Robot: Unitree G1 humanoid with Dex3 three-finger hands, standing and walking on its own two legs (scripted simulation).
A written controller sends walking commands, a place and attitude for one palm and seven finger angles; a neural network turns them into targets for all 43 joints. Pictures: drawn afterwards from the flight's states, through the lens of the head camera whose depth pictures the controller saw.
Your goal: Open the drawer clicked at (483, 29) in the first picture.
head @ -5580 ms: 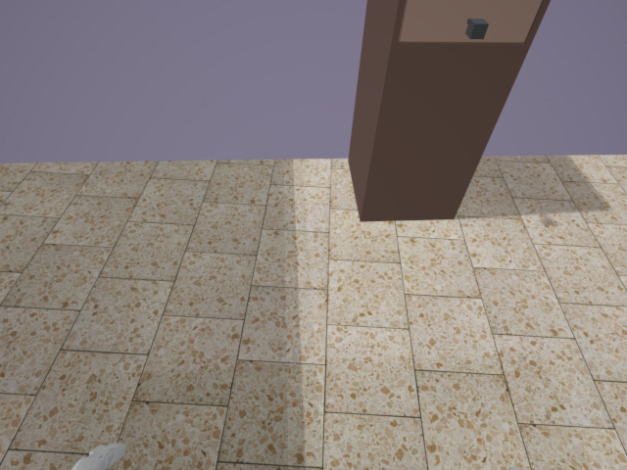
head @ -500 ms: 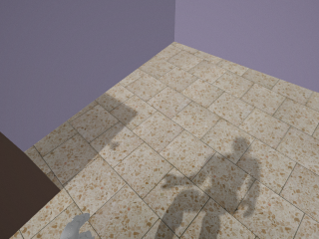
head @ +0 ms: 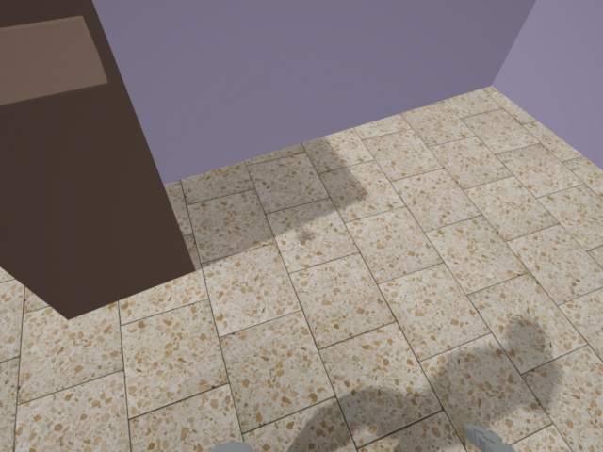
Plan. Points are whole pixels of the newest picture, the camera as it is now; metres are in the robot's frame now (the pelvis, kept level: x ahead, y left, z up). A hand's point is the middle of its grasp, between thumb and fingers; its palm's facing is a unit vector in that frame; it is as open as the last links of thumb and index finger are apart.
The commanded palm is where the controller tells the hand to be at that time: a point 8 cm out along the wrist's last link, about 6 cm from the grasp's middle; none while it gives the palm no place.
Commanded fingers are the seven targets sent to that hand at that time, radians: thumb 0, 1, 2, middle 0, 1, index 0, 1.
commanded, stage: turn to face it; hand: left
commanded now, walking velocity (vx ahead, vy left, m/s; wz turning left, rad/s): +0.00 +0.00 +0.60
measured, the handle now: out of the picture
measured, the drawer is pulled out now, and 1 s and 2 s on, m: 0.00 0.00 0.00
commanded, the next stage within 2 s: take the last steps up to it in 0.80 s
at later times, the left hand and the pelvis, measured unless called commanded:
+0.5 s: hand out of the picture +0.07 +0.20 -0.12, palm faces +0.26 -0.92 -0.31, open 7.4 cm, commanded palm none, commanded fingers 0.00 0.90 0.90 -0.20 -0.30 -0.20 -0.30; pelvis -0.01 -0.04 +0.01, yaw +17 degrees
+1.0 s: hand out of the picture -0.15 +0.17 -0.17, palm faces +0.54 -0.80 -0.25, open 7.4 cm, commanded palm none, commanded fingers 0.00 0.90 0.90 -0.20 -0.30 -0.20 -0.30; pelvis -0.05 -0.02 +0.01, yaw +29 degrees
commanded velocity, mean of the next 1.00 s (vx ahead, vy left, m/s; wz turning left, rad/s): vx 0.04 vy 0.00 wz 0.42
